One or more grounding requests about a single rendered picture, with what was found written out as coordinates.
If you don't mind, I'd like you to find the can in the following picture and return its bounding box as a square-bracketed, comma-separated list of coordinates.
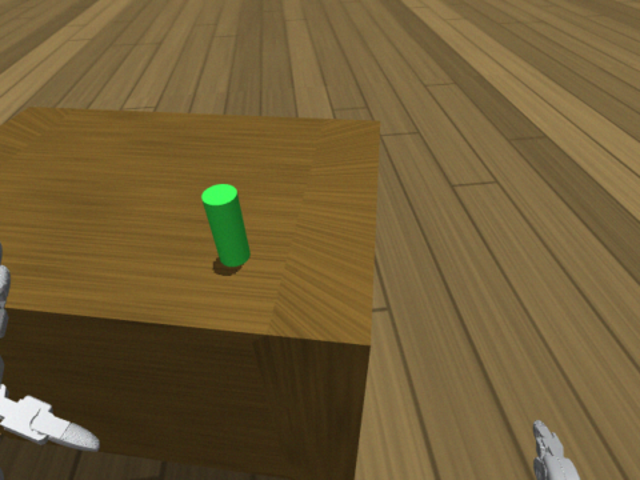
[202, 184, 250, 267]

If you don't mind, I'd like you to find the right robot hand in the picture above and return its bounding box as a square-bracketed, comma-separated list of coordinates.
[533, 420, 581, 480]

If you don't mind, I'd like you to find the left robot hand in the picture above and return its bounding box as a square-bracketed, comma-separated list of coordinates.
[0, 242, 100, 452]

